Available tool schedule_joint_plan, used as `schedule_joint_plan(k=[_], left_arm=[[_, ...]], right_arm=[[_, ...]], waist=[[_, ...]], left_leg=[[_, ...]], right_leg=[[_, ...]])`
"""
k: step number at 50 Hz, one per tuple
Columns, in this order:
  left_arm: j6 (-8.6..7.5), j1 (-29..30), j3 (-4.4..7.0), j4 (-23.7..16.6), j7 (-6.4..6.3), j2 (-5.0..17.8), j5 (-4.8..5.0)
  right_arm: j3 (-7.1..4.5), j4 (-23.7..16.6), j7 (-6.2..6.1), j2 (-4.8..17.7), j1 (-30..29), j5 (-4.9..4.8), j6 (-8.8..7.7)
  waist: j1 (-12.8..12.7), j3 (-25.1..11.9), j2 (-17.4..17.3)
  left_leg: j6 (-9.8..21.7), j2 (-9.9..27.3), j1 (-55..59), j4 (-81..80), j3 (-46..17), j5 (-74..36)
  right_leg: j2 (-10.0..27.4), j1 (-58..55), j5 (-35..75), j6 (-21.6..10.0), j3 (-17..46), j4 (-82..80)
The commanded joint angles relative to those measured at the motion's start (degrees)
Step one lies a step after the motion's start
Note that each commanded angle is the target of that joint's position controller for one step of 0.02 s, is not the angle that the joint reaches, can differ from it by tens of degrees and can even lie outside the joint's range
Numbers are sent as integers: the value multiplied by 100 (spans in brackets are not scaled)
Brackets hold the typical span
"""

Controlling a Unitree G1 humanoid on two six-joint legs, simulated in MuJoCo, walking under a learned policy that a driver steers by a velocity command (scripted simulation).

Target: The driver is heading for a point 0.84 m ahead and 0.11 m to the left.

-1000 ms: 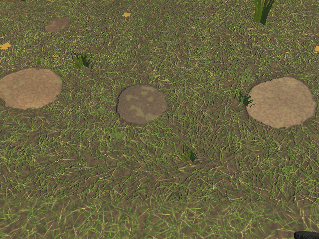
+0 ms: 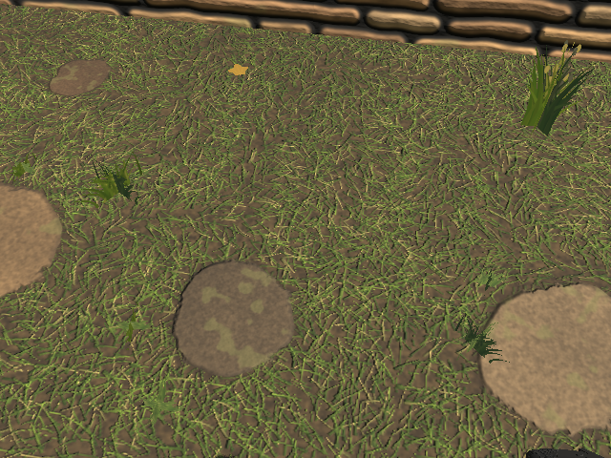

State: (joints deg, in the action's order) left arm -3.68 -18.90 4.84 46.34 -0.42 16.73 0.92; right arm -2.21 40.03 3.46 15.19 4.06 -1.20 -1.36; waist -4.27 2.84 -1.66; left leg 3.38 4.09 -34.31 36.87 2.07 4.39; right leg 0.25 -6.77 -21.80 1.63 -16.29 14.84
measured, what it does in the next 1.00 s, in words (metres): walks ahead, turning left: left foot, then right foot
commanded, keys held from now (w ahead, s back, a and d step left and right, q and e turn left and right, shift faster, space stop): w+q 0.50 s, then w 0.42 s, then w+e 0.08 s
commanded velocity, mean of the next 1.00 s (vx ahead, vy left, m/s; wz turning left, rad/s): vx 0.50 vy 0.00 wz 0.40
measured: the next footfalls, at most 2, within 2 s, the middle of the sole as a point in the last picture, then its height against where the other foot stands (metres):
left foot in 0.04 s outside the picture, level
right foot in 0.52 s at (357, 433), level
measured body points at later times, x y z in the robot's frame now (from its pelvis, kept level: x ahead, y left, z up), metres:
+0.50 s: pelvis +0.30 +0.02 +0.00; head +0.32 +0.04 +0.45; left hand +0.46 +0.31 -0.06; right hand +0.42 -0.26 -0.10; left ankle +0.16 +0.10 -0.73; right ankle +0.48 -0.07 -0.72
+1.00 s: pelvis +0.54 +0.11 +0.01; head +0.57 +0.13 +0.46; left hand +0.40 +0.36 -0.12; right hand +0.86 +0.01 -0.06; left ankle +0.62 +0.27 -0.72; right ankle +0.47 -0.07 -0.73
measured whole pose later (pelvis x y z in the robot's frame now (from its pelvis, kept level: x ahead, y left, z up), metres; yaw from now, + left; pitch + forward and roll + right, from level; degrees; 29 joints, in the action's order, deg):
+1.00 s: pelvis +0.54 +0.11 +0.01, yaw +23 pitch +2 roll -2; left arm -3.5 -23.5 3.1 49.8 0.6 17.1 1.7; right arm -1.3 35.9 2.1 14.7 1.4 -0.9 -4.1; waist -6.8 1.5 -1.4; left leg 1.7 2.2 -29.3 29.3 -1.0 3.5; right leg -0.6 -2.0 -19.7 0.4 -1.1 15.7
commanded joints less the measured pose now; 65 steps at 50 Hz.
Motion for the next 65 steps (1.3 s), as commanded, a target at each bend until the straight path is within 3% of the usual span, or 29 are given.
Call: schedule_joint_plan(k=[1,2,3,4,5,6,7,9,12,17,21,25,26,27,28,29,31,34,41,48,50,51,52,53,54,55,57,60,65], left_arm=[[94,225,304,-338,-62,1244,96],[111,273,251,-369,-80,1154,111],[51,68,87,-497,-90,704,-106],[-131,-207,-100,-816,-34,185,-137],[-329,479,-4,-887,40,773,63],[-418,856,5,-1032,68,837,206],[-452,861,-17,-988,19,748,104],[-368,708,46,-904,-8,811,-109],[-210,708,3,-914,2,613,-184],[-211,1773,-148,-1170,53,307,-149],[-304,2202,-101,-1295,167,496,-43],[-399,1468,63,-1127,182,766,-31],[-431,838,147,-1002,152,938,-101],[-424,7,197,-926,112,1224,-181],[-359,-332,300,-641,194,1599,-220],[-353,-144,167,-741,230,977,-74],[-284,355,33,-786,202,611,-118],[-297,506,-47,-649,169,410,-159],[-234,200,36,-314,112,850,-12],[-44,-348,50,72,91,1023,93],[14,-194,60,78,56,1114,108],[8,-182,-3,46,50,964,63],[-23,-142,-172,-162,49,532,-120],[-106,-834,-297,-215,48,72,-2],[-131,-479,-129,-135,51,737,128],[-137,-81,-52,-270,63,896,188],[-65,145,-30,-282,35,748,75],[119,-103,-51,-199,5,416,31],[144,539,-205,-421,74,68,-109]], right_arm=[[-345,-374,3,847,532,-30,-25],[-544,-129,-76,1181,1493,-47,2],[-709,10,-206,1740,2137,-73,76],[-713,-219,-185,2092,1766,-62,-9],[-557,-308,-125,1543,1813,-25,-100],[-488,-253,-121,1288,1679,6,-180],[-435,-268,-120,1136,1336,-5,-225],[-341,-421,-186,859,851,79,-243],[-373,-387,-282,974,898,66,-266],[-415,-235,-421,1125,1252,-1,-187],[-422,-96,-449,1126,1609,-45,-119],[-413,-136,-465,1014,1453,-19,-61],[-317,-164,-443,752,1465,29,-74],[-176,-241,-438,384,1687,153,-83],[-118,-349,-434,214,2519,-99,-147],[-217,-131,-456,820,2369,-154,-149],[-271,-289,-458,989,1327,-20,-138],[-243,-374,-380,697,1142,18,-179],[-40,-601,-274,301,214,80,-257],[-90,-871,-134,487,-574,4,-355],[-230,-682,-156,735,150,39,-390],[-374,-452,-216,1016,971,82,-385],[-499,-317,-303,1491,2031,185,-350],[-508,-261,-279,1670,2084,212,-295],[-375,-279,-266,1111,1968,153,-299],[-296,-257,-266,904,1640,103,-319],[-211,-235,-226,597,1010,142,-380],[-213,-84,-210,537,679,229,-519],[-257,214,-343,753,600,183,-447]], waist=[[724,-442,613],[1236,-948,505],[1292,-1413,-495],[690,-2171,-1456],[1140,-2218,-476],[1086,-1441,-298],[777,-902,210],[419,-613,12],[331,-491,19],[724,-246,-226],[879,-221,-345],[398,-390,-605],[101,-871,-464],[-111,-1753,334],[321,-2097,2417],[151,-1539,1482],[96,-564,501],[338,-305,727],[116,-132,583],[21,52,650],[536,-321,630],[921,-883,522],[1301,-1843,-261],[919,-2434,-1647],[1107,-1857,-898],[1013,-1134,-716],[667,-520,-438],[276,-347,-360],[306,-335,-260]], left_leg=[[390,-613,1076,-85,519,719],[618,-848,2546,-445,461,413],[1001,162,4231,-487,-1195,83],[2212,1391,5686,-1497,-4667,1542],[1972,1482,5651,-2106,-4826,1887],[1741,1316,5019,-2133,-4009,1596],[1536,1055,4133,-2101,-3328,906],[1397,694,3049,-2231,-2577,-153],[1435,506,2414,-2398,-2066,-1044],[1004,26,1977,-2297,-1556,-431],[881,239,2309,-1924,-2085,159],[623,295,2597,-1088,-2560,-58],[437,-1,2434,-229,-2261,-257],[207,-413,1731,1425,-1720,926],[-122,-1055,-277,3091,-1214,3025],[-193,-663,-873,3709,-1460,2735],[-220,-324,-806,3651,-1130,1847],[-222,14,-351,2854,-967,1385],[-394,131,-218,601,-462,76],[-176,-167,428,-674,-317,-78],[19,-368,1627,-1077,-171,-22],[177,-253,2936,-1047,-254,-113],[551,1020,4641,-847,-1567,-201],[1239,2054,5731,-1530,-3830,1111],[1075,1855,5197,-1853,-3802,1838],[895,1684,4543,-1991,-2970,1717],[754,1238,3407,-2375,-1940,846],[840,1026,2556,-2523,-941,-1873],[780,695,2308,-2488,113,-3023]], right_leg=[[1552,88,6176,-759,291,1477],[1315,728,5864,-544,156,2780],[941,2368,2636,-239,193,4675],[-331,4556,-1269,78,1253,6520],[-53,5159,-1062,-58,2241,6701],[162,5393,-569,-190,2170,6411],[429,5156,-137,-212,2151,5873],[678,4408,308,-124,2186,5201],[622,4164,633,132,2003,4516],[224,3791,2394,318,1875,2339],[26,3492,2576,211,2033,1536],[-11,2558,1858,-180,1995,1121],[258,1565,1860,-411,2116,1104],[1263,100,1526,-747,3196,1179],[2268,-1186,-119,-1665,6110,347],[2198,-873,-1339,-1561,6278,67],[1705,374,-247,-1264,4613,17],[1252,1162,1215,-1291,3553,-263],[1128,1282,2233,-1391,2484,-681],[1401,813,2686,-1150,2428,-280],[1246,914,3751,-965,2305,527],[938,1381,3854,-789,2099,1534],[505,2578,2038,-528,1830,3413],[-214,4351,-1178,-289,1921,5015],[58,4869,-1075,-293,2405,5619],[271,5092,-528,-329,2324,5649],[615,4732,273,-247,2230,5265],[571,3972,489,-44,2187,4967],[460,3499,1809,48,1865,2959]])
